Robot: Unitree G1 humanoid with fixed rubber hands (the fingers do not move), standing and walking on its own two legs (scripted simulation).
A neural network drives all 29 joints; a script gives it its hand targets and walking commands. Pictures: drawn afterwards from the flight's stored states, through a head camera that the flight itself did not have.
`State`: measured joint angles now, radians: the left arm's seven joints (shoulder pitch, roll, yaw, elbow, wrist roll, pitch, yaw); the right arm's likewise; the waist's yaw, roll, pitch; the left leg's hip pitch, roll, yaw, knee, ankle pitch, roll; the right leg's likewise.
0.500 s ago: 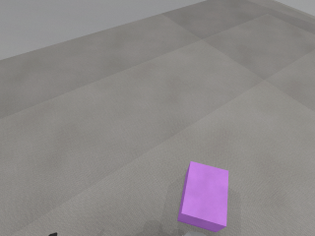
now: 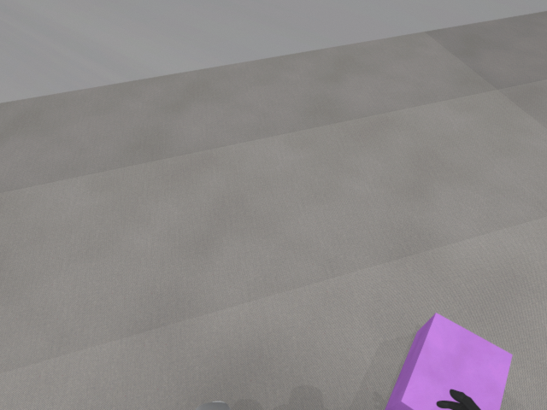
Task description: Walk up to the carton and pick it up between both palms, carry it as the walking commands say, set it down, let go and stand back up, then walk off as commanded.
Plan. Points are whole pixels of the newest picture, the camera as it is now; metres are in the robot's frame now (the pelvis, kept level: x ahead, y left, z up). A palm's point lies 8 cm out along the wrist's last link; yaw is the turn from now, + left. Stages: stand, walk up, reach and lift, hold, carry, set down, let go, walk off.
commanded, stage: walk off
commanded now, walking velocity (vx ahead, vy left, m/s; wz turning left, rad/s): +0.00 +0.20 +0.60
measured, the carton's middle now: (445, 383) +0.32 -0.48 -0.67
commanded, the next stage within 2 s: stand in 0.38 s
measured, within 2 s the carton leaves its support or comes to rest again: neither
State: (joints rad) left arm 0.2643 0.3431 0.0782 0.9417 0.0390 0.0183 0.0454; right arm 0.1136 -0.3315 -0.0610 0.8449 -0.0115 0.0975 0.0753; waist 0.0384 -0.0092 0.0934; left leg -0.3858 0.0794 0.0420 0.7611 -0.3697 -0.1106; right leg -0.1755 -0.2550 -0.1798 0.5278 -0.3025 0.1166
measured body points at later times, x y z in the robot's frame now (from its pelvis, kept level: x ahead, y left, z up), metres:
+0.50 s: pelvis +0.00 +0.11 +0.00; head +0.03 +0.09 +0.45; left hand +0.01 +0.41 -0.11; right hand +0.13 -0.13 -0.16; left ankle +0.01 +0.18 -0.72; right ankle +0.02 +0.02 -0.74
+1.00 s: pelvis -0.03 +0.19 +0.01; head -0.02 +0.22 +0.46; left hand -0.07 +0.45 -0.15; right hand +0.14 -0.01 -0.12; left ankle -0.06 +0.29 -0.74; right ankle -0.01 +0.05 -0.71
